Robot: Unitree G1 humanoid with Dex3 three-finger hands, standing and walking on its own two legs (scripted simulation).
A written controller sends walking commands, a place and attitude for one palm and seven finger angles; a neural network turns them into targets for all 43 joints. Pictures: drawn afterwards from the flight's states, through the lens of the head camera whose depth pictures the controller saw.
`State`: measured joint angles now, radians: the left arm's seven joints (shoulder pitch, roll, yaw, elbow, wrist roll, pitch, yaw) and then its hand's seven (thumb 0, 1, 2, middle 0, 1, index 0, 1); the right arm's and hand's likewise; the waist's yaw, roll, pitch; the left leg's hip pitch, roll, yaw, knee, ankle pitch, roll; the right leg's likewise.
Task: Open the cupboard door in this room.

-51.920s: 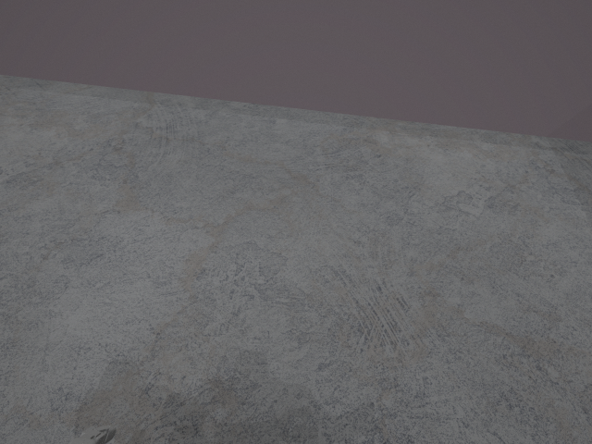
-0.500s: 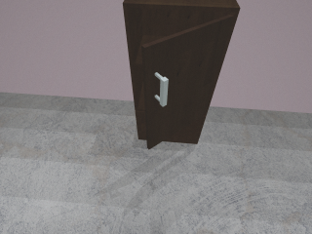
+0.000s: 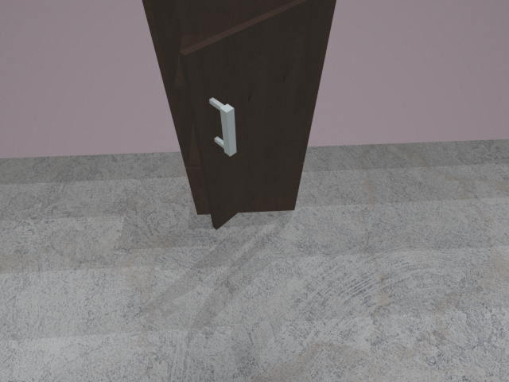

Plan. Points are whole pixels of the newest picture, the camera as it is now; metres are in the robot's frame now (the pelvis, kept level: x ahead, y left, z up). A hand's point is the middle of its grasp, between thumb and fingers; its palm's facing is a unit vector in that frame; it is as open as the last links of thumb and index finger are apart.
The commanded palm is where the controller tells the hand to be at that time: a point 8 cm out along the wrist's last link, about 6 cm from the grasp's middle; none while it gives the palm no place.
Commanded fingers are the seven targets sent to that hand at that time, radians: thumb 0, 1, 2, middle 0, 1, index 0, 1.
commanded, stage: walk to a spot facing it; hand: left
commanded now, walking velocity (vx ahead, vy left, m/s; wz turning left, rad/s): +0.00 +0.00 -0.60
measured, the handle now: (222, 127) +0.59 +0.11 +0.02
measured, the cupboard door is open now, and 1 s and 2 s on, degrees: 41 41 41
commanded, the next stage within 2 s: none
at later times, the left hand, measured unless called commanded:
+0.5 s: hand out of the picture +0.10 +0.17 -0.16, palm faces -0.21 -0.95 -0.23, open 7.4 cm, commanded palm none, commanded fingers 0.00 0.90 0.90 -0.20 -0.30 -0.20 -0.30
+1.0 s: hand (211, 348) +0.19 +0.10 -0.16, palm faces -0.55 -0.78 -0.29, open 7.4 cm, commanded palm none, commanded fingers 0.00 0.90 0.90 -0.20 -0.30 -0.20 -0.30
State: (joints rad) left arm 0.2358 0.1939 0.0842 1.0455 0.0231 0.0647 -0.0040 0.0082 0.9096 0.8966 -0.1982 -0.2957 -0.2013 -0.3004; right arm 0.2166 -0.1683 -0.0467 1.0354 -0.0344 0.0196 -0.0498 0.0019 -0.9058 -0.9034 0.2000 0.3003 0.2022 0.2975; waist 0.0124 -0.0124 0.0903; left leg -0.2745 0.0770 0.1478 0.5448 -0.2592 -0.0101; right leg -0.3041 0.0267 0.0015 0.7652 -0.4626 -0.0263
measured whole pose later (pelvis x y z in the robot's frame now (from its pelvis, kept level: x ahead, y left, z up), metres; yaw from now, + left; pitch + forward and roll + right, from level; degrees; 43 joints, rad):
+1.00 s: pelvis -0.01 -0.02 +0.00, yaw -35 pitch +1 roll +0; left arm 0.14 0.24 0.07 0.89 0.03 0.03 0.00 0.01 0.91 0.90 -0.20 -0.30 -0.20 -0.30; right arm 0.22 -0.26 -0.06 0.93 -0.01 0.06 -0.03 0.01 -0.90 -0.90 0.20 0.30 0.20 0.30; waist -0.02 0.03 0.13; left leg -0.44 0.09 0.04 1.05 -0.52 -0.07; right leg -0.32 0.01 0.01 0.62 -0.31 -0.01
